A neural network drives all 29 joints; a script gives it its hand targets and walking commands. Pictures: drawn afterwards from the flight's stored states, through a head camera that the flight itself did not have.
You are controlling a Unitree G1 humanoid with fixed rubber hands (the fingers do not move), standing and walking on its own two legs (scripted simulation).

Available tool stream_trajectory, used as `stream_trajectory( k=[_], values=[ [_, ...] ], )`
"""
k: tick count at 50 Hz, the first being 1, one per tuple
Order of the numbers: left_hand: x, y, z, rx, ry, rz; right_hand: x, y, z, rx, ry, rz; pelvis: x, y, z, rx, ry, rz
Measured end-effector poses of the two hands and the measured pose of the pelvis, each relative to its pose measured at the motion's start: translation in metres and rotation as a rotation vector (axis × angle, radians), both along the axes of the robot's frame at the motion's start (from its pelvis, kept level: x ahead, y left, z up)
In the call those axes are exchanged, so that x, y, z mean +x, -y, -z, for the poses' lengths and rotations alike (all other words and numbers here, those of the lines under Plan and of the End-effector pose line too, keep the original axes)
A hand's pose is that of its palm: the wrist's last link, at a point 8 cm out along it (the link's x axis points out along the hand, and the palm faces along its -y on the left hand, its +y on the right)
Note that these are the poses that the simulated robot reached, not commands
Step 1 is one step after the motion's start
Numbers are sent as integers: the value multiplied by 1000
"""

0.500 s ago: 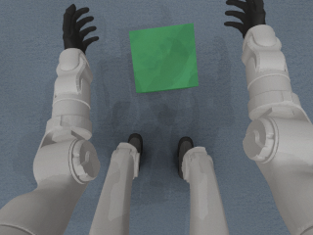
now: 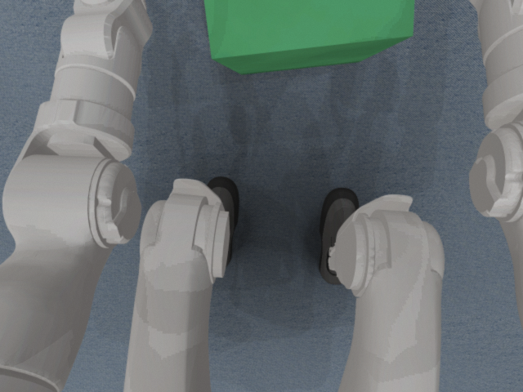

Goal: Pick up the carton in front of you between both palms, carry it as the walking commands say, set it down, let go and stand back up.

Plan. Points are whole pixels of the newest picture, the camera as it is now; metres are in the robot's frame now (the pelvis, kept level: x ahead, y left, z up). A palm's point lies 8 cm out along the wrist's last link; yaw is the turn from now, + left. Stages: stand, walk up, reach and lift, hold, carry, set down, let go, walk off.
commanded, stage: reach and lift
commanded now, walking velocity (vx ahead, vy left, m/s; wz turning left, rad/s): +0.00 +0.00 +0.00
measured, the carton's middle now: out of the picture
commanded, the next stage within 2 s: none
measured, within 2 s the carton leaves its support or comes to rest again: leaves its support in 0.98 s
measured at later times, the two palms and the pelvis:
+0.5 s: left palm out of the picture +0.56 +0.17 -0.20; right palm out of the picture +0.59 -0.17 -0.20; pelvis +0.01 +0.00 -0.03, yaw +0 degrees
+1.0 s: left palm out of the picture +0.57 +0.15 -0.19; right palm out of the picture +0.58 -0.16 -0.20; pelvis +0.01 +0.00 -0.04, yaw -1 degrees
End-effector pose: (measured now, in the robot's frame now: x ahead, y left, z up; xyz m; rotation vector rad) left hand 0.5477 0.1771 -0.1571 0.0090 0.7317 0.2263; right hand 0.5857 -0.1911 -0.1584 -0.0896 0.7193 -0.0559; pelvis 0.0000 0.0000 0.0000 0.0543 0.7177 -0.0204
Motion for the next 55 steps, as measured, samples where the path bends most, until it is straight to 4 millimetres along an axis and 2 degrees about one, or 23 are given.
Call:
stream_trajectory(
  k=[7, 12, 18, 27, 33, 40, 47, 51, 55],
  values=[
    [1, 2, 46, 6, -27, 14, 0, -2, 46, 2, -15, -4, 0, 1, 22, 0, 62, 2],
    [7, 1, 58, 6, -17, 19, 2, -4, 59, -2, -3, -6, 7, 1, 31, -3, 98, 3],
    [19, 3, 50, 2, 18, 31, 11, -12, 50, 3, 27, -12, 13, -1, 37, -7, 91, 3],
    [9, 10, 47, -11, -2, 45, 1, -19, 47, 11, 3, -13, 10, -3, 32, -11, 69, -2],
    [11, 31, 47, -41, 9, 77, 1, -33, 46, 23, 6, -36, 4, -3, 30, -12, 93, 0],
    [13, 31, 47, -49, 6, 55, 4, -32, 45, 15, -16, -46, 2, -1, 33, -7, 118, 9],
    [18, 27, 44, -54, -14, 73, 2, -33, 45, 44, -24, -51, 9, 3, 41, -9, 98, 8],
    [18, 27, 32, -37, -8, 46, -4, -36, 41, 36, -17, -33, 14, 3, 40, -10, 63, 7],
    [12, 31, 5, -28, 24, 5, -13, -38, 14, 34, 12, 13, 15, 0, 31, -12, 30, 14]
  ],
)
